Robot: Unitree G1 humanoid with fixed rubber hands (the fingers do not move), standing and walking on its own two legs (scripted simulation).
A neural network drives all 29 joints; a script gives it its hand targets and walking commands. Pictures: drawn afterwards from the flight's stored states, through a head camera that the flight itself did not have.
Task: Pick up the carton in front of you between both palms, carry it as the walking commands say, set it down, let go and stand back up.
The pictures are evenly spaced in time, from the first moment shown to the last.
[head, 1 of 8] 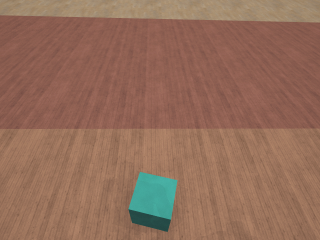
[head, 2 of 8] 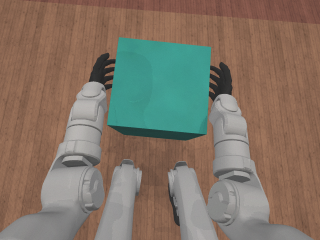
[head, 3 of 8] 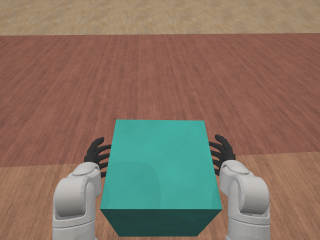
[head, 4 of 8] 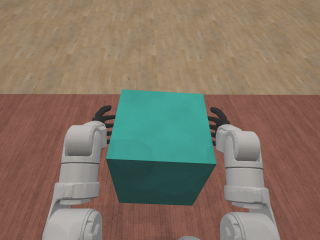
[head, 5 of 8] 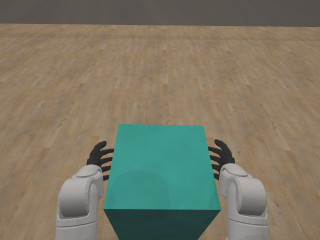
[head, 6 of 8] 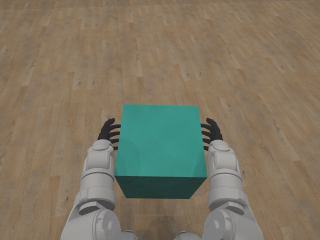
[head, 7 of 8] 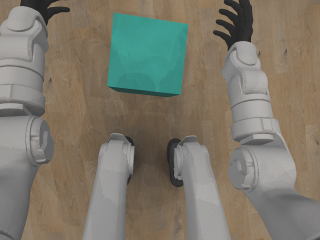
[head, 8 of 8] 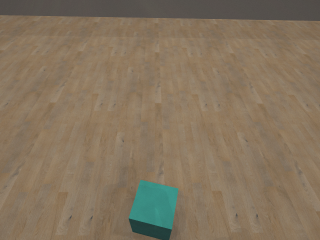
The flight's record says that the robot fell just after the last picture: no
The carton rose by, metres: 0.67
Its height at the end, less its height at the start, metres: -0.27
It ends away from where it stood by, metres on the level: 5.29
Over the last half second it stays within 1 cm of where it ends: yes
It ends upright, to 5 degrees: yes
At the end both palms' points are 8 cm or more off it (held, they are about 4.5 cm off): yes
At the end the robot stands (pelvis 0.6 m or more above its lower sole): yes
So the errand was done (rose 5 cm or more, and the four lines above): yes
